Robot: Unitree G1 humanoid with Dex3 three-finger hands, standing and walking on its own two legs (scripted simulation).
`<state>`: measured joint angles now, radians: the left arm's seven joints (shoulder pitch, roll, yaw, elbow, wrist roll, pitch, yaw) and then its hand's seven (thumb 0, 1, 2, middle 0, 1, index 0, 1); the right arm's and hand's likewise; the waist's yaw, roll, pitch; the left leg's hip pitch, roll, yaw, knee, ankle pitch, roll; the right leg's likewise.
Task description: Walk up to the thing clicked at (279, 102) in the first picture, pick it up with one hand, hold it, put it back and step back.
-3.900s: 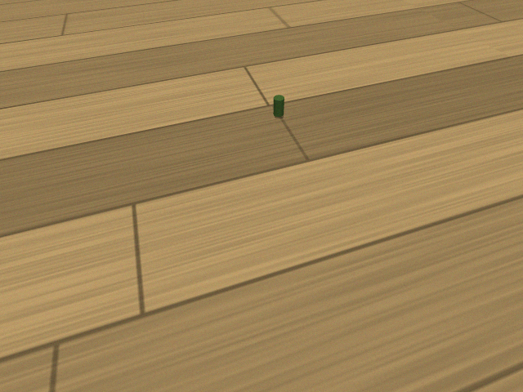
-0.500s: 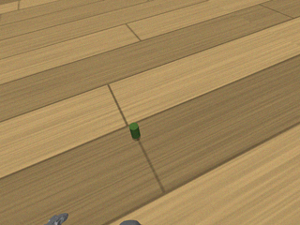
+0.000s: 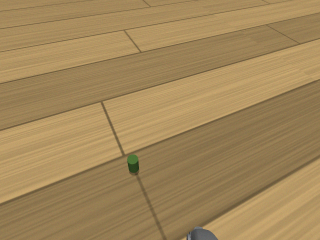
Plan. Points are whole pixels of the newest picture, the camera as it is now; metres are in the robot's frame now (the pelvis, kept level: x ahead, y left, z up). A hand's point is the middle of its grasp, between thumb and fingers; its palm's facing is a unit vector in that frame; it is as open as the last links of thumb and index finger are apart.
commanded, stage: walk up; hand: left
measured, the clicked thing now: (133, 163) +0.68 +0.18 -0.71
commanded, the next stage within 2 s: none
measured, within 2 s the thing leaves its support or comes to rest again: neither
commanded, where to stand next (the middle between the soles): +0.31 -0.02 m, yaw +0 degrees
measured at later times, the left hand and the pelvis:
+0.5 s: hand (75, 215) +0.21 +0.26 -0.13, palm faces -0.02 -0.92 -0.39, open 7.4 cm; pelvis +0.17 -0.02 +0.00, yaw +1 degrees
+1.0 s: hand (86, 186) +0.31 +0.26 -0.16, palm faces -0.05 -0.93 -0.37, open 7.4 cm; pelvis +0.24 -0.01 -0.02, yaw +0 degrees
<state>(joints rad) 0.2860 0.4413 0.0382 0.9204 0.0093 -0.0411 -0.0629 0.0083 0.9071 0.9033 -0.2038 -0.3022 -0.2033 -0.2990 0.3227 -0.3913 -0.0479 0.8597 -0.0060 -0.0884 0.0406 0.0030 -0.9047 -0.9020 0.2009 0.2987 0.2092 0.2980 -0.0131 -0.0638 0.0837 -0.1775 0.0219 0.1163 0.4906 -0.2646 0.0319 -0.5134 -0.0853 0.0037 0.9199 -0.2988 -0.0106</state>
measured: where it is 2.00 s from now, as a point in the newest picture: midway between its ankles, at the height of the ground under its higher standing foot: (161, 234)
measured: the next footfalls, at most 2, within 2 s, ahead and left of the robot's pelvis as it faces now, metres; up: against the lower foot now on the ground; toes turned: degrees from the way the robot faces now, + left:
right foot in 0.18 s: +0.22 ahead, -0.15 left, +0.00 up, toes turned -5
left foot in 0.56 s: +0.32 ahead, +0.12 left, +0.00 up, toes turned +3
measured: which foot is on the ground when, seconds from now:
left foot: down 0.00-0.20, up 0.22-0.54, down 0.56-1.00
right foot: up 0.00-0.16, down 0.18-0.58, up 0.60-0.86, down 0.88-1.00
